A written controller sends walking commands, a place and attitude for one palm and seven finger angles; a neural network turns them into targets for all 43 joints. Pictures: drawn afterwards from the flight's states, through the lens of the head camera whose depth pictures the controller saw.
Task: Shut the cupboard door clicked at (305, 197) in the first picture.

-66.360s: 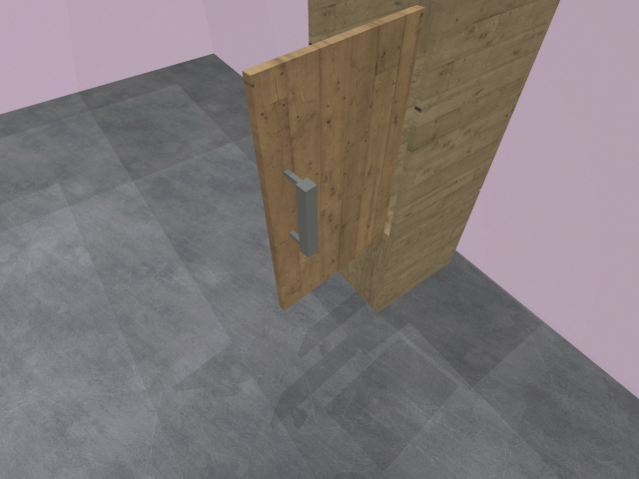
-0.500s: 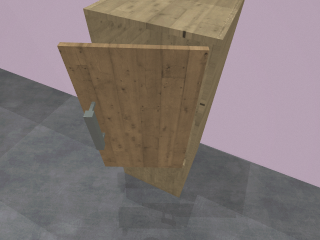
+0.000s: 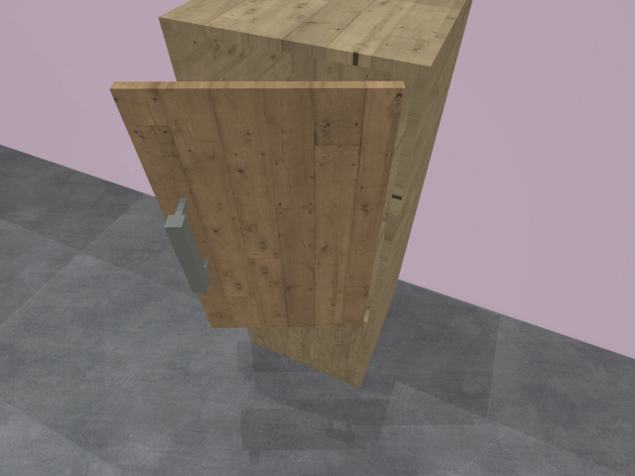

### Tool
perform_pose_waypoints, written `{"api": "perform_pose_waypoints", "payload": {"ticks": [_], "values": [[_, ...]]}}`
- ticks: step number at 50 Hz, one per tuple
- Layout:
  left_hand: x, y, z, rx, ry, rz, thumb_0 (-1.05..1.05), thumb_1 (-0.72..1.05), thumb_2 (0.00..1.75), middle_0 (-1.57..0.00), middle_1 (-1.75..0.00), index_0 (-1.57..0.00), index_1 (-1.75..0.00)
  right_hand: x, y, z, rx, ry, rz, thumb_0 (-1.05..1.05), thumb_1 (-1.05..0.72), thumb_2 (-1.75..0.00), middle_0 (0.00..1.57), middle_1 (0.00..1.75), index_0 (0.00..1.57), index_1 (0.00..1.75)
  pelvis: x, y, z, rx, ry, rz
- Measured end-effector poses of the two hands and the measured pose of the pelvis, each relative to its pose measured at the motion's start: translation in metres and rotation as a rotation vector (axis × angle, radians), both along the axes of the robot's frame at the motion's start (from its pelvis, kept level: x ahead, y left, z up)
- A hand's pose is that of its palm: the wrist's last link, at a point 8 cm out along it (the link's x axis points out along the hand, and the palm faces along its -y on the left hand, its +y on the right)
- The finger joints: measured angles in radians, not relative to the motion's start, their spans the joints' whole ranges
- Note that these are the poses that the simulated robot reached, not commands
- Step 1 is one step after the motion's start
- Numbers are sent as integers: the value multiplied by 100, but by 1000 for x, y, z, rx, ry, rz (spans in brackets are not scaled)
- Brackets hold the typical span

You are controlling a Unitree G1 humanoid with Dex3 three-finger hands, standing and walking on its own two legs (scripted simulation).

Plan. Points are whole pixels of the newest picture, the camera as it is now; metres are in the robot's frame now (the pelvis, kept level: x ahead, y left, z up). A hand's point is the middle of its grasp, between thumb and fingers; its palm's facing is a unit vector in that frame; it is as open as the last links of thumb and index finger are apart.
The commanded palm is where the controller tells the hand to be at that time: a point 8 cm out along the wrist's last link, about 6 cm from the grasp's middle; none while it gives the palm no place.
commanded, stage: look again from close up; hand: left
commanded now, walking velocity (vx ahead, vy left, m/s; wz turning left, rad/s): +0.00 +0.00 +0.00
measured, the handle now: (192, 247) +0.46 +0.23 -0.01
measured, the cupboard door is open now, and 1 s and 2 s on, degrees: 24 24 24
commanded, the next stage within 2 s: raise the hand and make a fist in 0.38 s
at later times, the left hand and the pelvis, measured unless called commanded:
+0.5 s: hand out of the picture +0.02 +0.16 -0.17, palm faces -0.03 -0.99 -0.17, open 7.3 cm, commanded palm +0.12 +0.21 -0.07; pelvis +0.02 +0.00 +0.00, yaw -2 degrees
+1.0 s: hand out of the picture +0.13 +0.17 -0.07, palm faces +0.20 -0.98 -0.09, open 5.7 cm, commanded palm +0.14 +0.20 -0.05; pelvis -0.02 -0.06 -0.10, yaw +4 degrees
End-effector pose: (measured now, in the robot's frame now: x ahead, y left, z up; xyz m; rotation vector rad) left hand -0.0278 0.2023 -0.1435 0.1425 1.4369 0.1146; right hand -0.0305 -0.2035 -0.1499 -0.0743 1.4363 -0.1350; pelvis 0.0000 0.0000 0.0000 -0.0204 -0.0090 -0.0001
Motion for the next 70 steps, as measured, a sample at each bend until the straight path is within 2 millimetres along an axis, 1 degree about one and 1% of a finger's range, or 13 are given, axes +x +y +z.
{"api": "perform_pose_waypoints", "payload": {"ticks": [9, 25, 27, 31, 34, 37, 41, 46, 49, 55, 61, 65, 70], "values": [[30, 22, 8, 61, -73, -7, 0, 91, 90, -20, -30, -20, -30, 20, 5, -6, 15, -46, 14, 2, -92, -90, 20, 30, 20, 30, 10, 5, 0, 22, -5, -15], [44, 4, 0, 1, -39, -25, 1, 91, 90, -20, -30, -20, -30, 47, -18, 10, -55, -52, 22, 0, -91, -90, 19, 30, 20, 30, 24, -1, 4, 21, 3, -29], [66, 19, 15, 43, -151, 57, 3, 94, 90, -21, -30, -21, -30, 58, -26, 18, -102, -154, 22, 1, -92, -90, 20, 30, 20, 30, 22, -4, 1, 22, 5, -20], [149, 33, 89, 140, -694, 73, 5, 96, 90, -22, -32, -22, -32, 97, -46, 30, -141, -436, 47, 1, -92, -90, 20, 30, 20, 30, 21, -7, -3, 37, 25, 13], [204, 18, 137, 120, -1037, 36, 4, 95, 90, -24, -35, -24, -35, 134, -59, 34, -140, -614, 88, 1, -92, -90, 20, 30, 20, 30, 15, -7, -11, 30, 56, 46], [229, -5, 154, -5, -1298, 3, 2, 94, 90, -28, -39, -28, -39, 170, -68, 41, -147, -748, 119, 1, -91, -90, 20, 30, 20, 30, 8, -15, -25, 31, 123, 34], [211, -27, 124, -161, -1450, -43, 1, 92, 90, -34, -46, -34, -46, 209, -78, 48, -167, -840, 198, 1, -91, -90, 20, 30, 20, 30, -1, -34, -51, 42, 192, 23], [151, -9, 62, -85, -1266, -22, 1, 91, 90, -44, -56, -44, -55, 249, -82, 39, -178, -908, 305, 1, -91, -90, 20, 30, 20, 30, -11, -51, -84, 19, 229, 47], [127, 10, 71, 31, -1285, 4, 2, 90, 90, -49, -61, -49, -61, 261, -75, 25, -151, -944, 331, 1, -91, -90, 19, 30, 20, 30, -15, -56, -97, -5, 241, 62], [154, -2, 129, 21, -1610, -123, 2, 90, 90, -59, -73, -59, -73, 248, -54, -13, -64, -929, 306, 1, -91, -90, 20, 30, 20, 30, -24, -58, -110, -30, 254, 70], [202, -26, 96, -222, -1322, -191, 1, 90, 90, -70, -85, -71, -85, 194, -54, -31, -39, -764, 169, 1, -90, -90, 20, 30, 20, 30, -24, -56, -101, 0, 253, 51], [196, -7, 97, -131, -1241, -64, 2, 90, 90, -78, -93, -78, -93, 162, -67, -24, -92, -669, 98, 1, -90, -90, 20, 30, 20, 30, -17, -50, -87, 11, 241, 29], [182, 21, 127, 27, -1412, -32, 2, 90, 90, -87, -103, -87, -103, 146, -80, -18, -164, -618, 121, 1, -90, -90, 20, 30, 20, 30, -13, -39, -83, -4, 251, 30]]}}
